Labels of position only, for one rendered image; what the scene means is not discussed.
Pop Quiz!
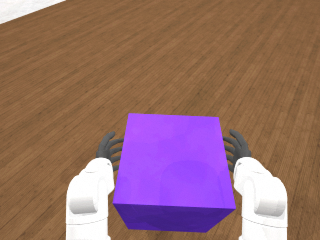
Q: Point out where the robot right hand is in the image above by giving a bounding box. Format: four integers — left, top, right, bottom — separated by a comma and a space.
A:
222, 129, 252, 173

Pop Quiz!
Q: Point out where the robot left hand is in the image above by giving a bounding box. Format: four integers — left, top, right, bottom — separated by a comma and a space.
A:
95, 131, 124, 172

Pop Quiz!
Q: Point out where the right robot forearm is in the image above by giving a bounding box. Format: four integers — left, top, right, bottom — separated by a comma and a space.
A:
233, 157, 288, 240

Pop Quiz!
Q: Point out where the carton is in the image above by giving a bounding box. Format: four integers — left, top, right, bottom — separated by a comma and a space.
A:
112, 113, 236, 233

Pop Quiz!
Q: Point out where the left robot forearm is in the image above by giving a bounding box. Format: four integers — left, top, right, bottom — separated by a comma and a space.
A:
66, 157, 115, 240

